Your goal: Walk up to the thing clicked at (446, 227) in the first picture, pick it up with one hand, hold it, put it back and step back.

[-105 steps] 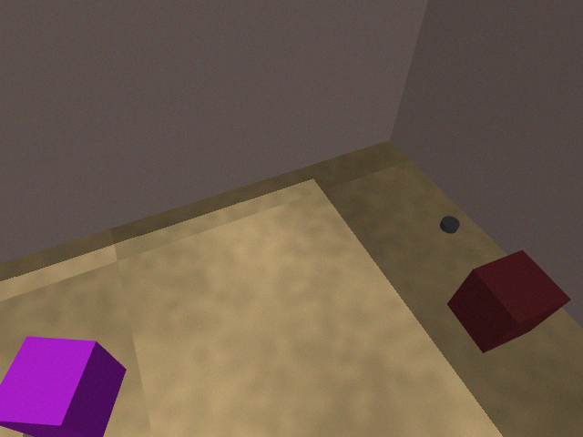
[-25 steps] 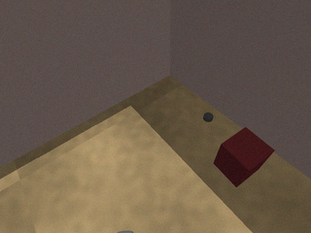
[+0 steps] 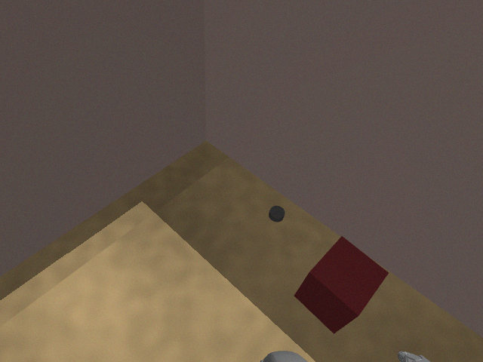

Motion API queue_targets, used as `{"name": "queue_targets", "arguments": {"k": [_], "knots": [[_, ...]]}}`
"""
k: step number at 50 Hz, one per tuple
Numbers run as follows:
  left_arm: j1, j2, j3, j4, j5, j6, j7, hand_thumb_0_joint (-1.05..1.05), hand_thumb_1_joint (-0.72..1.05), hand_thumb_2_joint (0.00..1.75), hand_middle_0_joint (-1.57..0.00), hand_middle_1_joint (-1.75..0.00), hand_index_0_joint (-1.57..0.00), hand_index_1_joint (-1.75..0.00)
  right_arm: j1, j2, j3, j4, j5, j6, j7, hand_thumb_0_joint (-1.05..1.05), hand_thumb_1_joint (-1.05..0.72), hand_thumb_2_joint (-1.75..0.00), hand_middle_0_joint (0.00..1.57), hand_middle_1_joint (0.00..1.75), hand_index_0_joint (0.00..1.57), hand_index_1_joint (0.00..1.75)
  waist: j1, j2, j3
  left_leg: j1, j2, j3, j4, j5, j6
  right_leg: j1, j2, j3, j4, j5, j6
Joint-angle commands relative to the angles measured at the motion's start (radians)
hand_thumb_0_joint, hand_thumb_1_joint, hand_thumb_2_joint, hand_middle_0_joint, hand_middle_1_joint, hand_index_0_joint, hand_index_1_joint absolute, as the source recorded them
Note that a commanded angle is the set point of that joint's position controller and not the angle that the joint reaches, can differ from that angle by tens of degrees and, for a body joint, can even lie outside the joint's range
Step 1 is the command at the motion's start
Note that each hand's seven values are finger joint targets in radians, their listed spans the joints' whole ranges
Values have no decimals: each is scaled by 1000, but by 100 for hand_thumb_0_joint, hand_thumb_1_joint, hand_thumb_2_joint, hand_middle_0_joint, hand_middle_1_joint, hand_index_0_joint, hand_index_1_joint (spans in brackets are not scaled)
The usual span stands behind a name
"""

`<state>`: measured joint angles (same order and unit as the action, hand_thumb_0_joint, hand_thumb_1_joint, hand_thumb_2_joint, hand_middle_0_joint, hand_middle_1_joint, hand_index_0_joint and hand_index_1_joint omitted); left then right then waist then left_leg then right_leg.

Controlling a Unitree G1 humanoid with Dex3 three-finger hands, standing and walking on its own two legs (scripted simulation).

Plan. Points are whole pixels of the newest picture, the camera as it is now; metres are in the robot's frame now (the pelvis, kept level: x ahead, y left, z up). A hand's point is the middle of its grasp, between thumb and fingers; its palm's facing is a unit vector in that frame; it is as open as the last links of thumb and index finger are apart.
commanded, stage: walk up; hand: right
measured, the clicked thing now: (276, 213) +0.86 -0.26 -0.75
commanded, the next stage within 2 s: none
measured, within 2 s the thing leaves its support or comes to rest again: neither
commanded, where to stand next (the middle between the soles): +0.48 +0.00 m, yaw -2 degrees
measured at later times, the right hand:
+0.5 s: hand (385, 323) +0.21 -0.30 -0.15, palm faces +0.01 +0.95 -0.32, open 7.4 cm
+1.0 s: hand (341, 236) +0.38 -0.24 -0.10, palm faces +0.02 +0.90 -0.43, open 7.4 cm
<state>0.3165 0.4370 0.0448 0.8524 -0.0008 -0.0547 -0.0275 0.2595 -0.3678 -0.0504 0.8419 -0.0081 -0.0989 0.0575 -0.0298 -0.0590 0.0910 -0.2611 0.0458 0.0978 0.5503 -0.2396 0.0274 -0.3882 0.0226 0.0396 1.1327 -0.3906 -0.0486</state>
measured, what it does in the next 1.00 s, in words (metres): walks ahead: right foot, then left foot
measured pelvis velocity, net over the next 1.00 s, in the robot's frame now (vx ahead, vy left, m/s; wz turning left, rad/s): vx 0.34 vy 0.04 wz -0.03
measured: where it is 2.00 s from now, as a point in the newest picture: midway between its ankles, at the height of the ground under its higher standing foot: (222, 303)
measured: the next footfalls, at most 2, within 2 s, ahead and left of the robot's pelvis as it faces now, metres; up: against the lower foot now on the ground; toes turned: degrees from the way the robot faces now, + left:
right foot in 0.28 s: +0.27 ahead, -0.14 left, +0.00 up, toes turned -6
left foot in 0.76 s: +0.42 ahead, +0.13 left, +0.00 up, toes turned +2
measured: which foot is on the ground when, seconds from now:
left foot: down 0.00-0.30, up 0.32-0.74, down 0.76-1.00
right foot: up 0.00-0.26, down 0.28-0.78, up 0.80-1.00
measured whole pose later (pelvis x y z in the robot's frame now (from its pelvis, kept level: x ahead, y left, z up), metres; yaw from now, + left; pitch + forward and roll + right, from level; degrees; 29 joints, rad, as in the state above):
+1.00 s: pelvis +0.34 +0.04 +0.01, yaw -2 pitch -3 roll -2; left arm 0.32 0.44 0.05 0.86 0.01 -0.03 -0.05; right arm 0.33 -0.37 -0.03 0.84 -0.01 -0.10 0.05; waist -0.02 -0.08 0.08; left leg -0.22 0.03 0.06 0.48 -0.21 0.04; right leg -0.47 -0.04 0.03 0.99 -0.31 -0.02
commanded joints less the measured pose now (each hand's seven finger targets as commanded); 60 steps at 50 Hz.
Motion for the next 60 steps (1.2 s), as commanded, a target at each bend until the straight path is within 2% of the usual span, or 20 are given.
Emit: {"name": "queue_targets", "arguments": {"k": [1, 8, 13, 14, 15, 16, 17, 21, 31, 35, 37, 38, 39, 40, 41, 44, 46, 52, 57, 60], "knots": [[79, 140, 54, -60, 1, -13, -19, 0, 90, 90, -20, -30, -20, -30, 56, -278, -76, -61, 6, -22, -27, 0, -90, -90, 20, 30, 20, 30, 17, 226, -9, 76, 201, -185, -278, 255, 175, -123, -56, 43, -102, 99, 26], [-113, 122, 63, -127, 8, -17, -42, 0, 90, 90, -20, -30, -20, -30, 119, -298, -83, -90, -10, -14, -21, 0, -90, -90, 20, 30, 20, 30, -44, 187, -16, 112, 205, -91, -223, 261, 162, -70, -75, -68, -467, 241, 39], [70, 182, 94, -72, 28, -35, -29, 0, 90, 90, -20, -30, -20, -30, 85, -282, -64, -121, 0, 7, -27, 0, -90, -90, 20, 30, 20, 30, 85, 22, -149, -23, 172, -41, 109, 268, 116, 335, -41, -78, -594, 248, -21], [174, 237, 115, -48, 43, -39, -17, 0, 90, 90, -20, -30, -20, -30, 134, -221, -44, -118, 6, 13, -30, 0, -90, -90, 20, 30, 20, 30, 129, -136, -208, -127, 97, 9, 370, 170, 78, 460, -114, 59, -667, 97, -66], [176, 310, 131, -79, 46, -43, -4, 0, 90, 90, -20, -30, -20, -30, 202, -152, -31, -120, 13, 19, -26, 0, -90, -90, 20, 30, 20, 30, 100, -310, -229, -375, -47, -7, 571, -297, 27, 589, -345, 475, -732, -14, -137], [137, 325, 135, -113, 14, -42, 0, 0, 90, 90, -20, -30, -20, -30, 207, -262, -52, -100, 11, 33, -40, 0, -90, -90, 20, 30, 20, 30, 102, -144, -235, -402, -37, -94, 646, -335, 36, 544, -445, 678, -827, -108, -230], [99, 319, 137, -111, -6, -37, 0, 0, 90, 90, -20, -30, -20, -30, 167, -301, -55, -89, 2, 37, -45, 0, -90, -90, 20, 30, 20, 30, 95, -88, -168, -409, 16, -141, 690, -305, 38, 456, -459, 659, -843, -91, -264], [-2, 218, 83, -120, -10, -50, 7, 0, 90, 90, -20, -30, -20, -30, 190, -264, -57, -42, 8, 42, -23, 0, -90, -90, 20, 30, 20, 30, 24, -35, -2, -264, 65, -166, 542, -130, 21, 144, -287, 213, -870, 140, -136], [34, 251, 93, -122, 4, -56, -3, 0, 90, 90, -20, -30, -20, -30, 33, -236, -66, -64, -9, 35, 14, 0, -90, -90, 20, 30, 20, 30, 63, -83, 14, -243, 73, -93, 162, 23, -22, 142, -260, 121, -904, -47, -171], [12, 247, 85, -125, 6, -40, -10, 0, 90, 90, -20, -30, -20, -30, 26, -227, -65, -48, -6, 16, 10, 0, -90, -90, 20, 30, 20, 30, 47, -57, -8, -113, 16, -43, 24, 20, -10, 133, -248, 81, -803, 70, -152], [-4, 208, 70, -134, 5, -29, -9, 0, 90, 90, -20, -30, -20, -30, 140, -247, -78, -5, -11, 0, -5, 0, -90, -90, 20, 30, 20, 30, -23, 26, -86, 127, -10, -38, -60, 41, 4, 72, -214, 27, -609, 175, -109], [35, 151, 50, -131, 4, -28, -7, 0, 90, 90, -20, -30, -20, -30, 243, -287, -96, 24, -13, -9, -19, 0, -90, -90, 20, 30, 20, 30, -70, 188, -159, 282, 27, -117, -119, -27, 15, 9, -149, -31, -366, 167, -79], [71, 74, 21, -151, 3, -28, -8, 0, 90, 90, -20, -30, -20, -30, 287, -378, -120, 17, -20, -16, -32, 0, -90, -90, 20, 30, 20, 30, -71, 418, -171, 372, 253, -478, -231, -210, 76, -193, -34, -108, -117, -75, -19], [77, 150, 40, -123, 6, -12, 0, 0, 90, 90, -20, -30, -20, -30, 226, -399, -115, -4, -8, -12, -32, 0, -90, -90, 20, 30, 20, 30, -54, 302, -115, 322, 372, -721, -341, -380, 154, -305, -2, -53, -26, -121, 8], [59, 213, 57, -104, 14, -6, 9, 0, 90, 90, -20, -30, -20, -30, 172, -410, -112, -21, 2, -5, -29, 0, -90, -90, 20, 30, 20, 30, -39, 262, -63, 230, 403, -753, -336, -415, 217, -289, -63, 4, -7, -117, 10], [78, 197, 58, -47, -7, -2, 0, 0, 90, 90, -20, -30, -20, -30, 109, -317, -82, -43, 14, -7, -39, 0, -90, -90, 20, 30, 20, 30, 8, 206, -27, 167, 240, -411, -300, -88, 116, -231, -94, 57, -56, 23, 13], [103, 172, 52, -28, -1, 8, -10, 0, 90, 90, -20, -30, -20, -30, 113, -305, -75, -40, 13, -12, -40, 0, -90, -90, 20, 30, 20, 30, 16, 230, -42, 112, 199, -295, -282, 100, 117, -156, -79, 26, -83, 82, 25], [16, 137, 53, -48, 20, 24, -15, 0, 90, 90, -20, -30, -20, -30, 93, -292, -68, -76, 1, -2, -48, 0, -90, -90, 20, 30, 20, 30, 7, 206, 14, 27, 195, -182, -271, 175, 159, -107, -89, -15, -303, 144, 62], [-53, 95, 40, -39, 15, 19, 3, 0, 90, 90, -20, -30, -20, -30, 93, -273, -45, -66, 5, 13, -66, 0, -90, -90, 20, 30, 20, 30, -8, 194, -64, 33, 193, -124, -95, 598, 151, 55, -61, -63, -446, 230, 41], [-11, 112, 46, -13, 19, 10, 16, 0, 90, 90, -20, -30, -20, -30, 43, -274, -33, -75, 16, 29, -75, 0, -90, -90, 20, 30, 20, 30, 43, 146, -110, -9, 170, -120, 63, 476, 113, 204, -46, -57, -628, 331, -5]]}}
